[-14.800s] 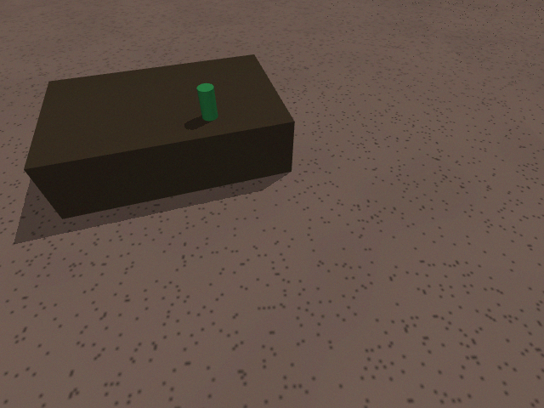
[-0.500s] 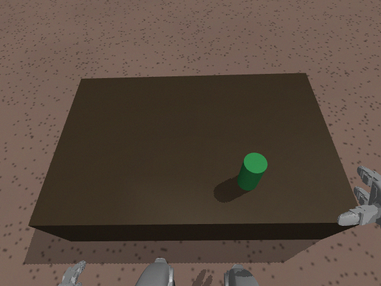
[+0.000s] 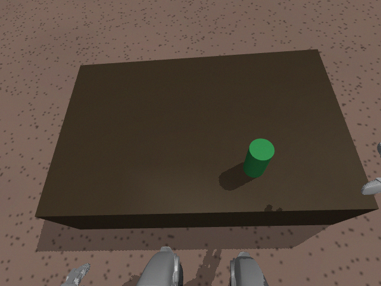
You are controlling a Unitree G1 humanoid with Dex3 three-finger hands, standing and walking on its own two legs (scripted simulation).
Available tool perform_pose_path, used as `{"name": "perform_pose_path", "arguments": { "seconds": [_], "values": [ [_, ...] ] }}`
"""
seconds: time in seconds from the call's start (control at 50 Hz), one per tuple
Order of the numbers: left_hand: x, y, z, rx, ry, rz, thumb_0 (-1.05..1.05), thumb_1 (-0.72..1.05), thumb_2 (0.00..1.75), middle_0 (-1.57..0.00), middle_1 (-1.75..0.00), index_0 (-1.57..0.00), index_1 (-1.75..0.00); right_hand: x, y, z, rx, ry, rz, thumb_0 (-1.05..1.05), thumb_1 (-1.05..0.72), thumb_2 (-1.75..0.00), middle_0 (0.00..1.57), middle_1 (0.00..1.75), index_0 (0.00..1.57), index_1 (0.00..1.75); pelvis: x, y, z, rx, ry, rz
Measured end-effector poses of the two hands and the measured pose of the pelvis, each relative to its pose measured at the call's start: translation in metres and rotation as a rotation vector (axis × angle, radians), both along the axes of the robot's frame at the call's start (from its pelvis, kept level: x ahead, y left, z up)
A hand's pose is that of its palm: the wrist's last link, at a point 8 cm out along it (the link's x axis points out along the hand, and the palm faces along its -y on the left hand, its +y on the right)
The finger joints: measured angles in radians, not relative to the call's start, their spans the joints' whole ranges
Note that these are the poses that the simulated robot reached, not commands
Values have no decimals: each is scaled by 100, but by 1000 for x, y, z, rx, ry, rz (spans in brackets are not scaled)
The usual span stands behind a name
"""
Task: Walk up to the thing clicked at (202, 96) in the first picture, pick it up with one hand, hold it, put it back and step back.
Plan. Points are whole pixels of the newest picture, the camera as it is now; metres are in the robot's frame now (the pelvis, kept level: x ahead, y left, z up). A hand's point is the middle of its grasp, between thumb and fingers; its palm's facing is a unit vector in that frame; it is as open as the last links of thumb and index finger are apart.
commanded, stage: go down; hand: right
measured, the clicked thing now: (257, 159) +0.51 -0.18 -0.29
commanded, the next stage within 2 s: approach in 0.74 s
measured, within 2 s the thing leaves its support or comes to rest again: neither
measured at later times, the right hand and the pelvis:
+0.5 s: hand (380, 144) +0.41 -0.37 +0.00, palm faces +0.15 +0.98 -0.12, open 17.2 cm; pelvis -0.01 -0.01 -0.02, yaw +1 degrees
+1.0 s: hand (375, 138) +0.43 -0.37 -0.01, palm faces +0.15 +0.98 -0.09, open 17.2 cm; pelvis -0.01 -0.01 -0.03, yaw +2 degrees
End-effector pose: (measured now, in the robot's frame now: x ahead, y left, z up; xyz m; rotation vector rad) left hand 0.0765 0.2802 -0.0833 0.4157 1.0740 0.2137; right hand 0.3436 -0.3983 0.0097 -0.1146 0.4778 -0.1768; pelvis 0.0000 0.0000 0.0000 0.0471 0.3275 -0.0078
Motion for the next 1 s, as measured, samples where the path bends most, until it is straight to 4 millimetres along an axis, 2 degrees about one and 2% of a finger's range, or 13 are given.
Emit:
{"name": "perform_pose_path", "arguments": {
  "seconds": [0.26, 0.52, 0.9, 1.0],
  "values": [
    [-24, -5, -14, -21, 98, 9, 1, 92, 89, -20, -30, -20, -30, 26, -9, 1, 8, -92, 5, -1, 46, -2, 8, 4, 7, 4, -4, -1, -12, 7, 40, 7],
    [-43, -12, -16, -31, 140, 24, 1, 92, 89, -20, -30, -19, -30, 37, -17, 6, 11, -126, 12, -1, 48, -3, 7, 4, 7, 4, -9, -7, -17, 18, 55, 14],
    [-41, -11, -18, -16, 160, 17, 1, 90, 90, -19, -30, -19, -30, 53, -21, 3, 23, -164, 11, -1, 46, -3, 7, 4, 7, 4, -7, -8, -22, 28, 83, 15],
    [-40, -10, -27, -14, 167, -1, 1, 90, 90, -20, -29, -19, -30, 57, -20, -8, 32, -189, 15, -1, 46, -4, 7, 4, 7, 4, -8, -8, -31, 30, 113, 16]
  ]
}}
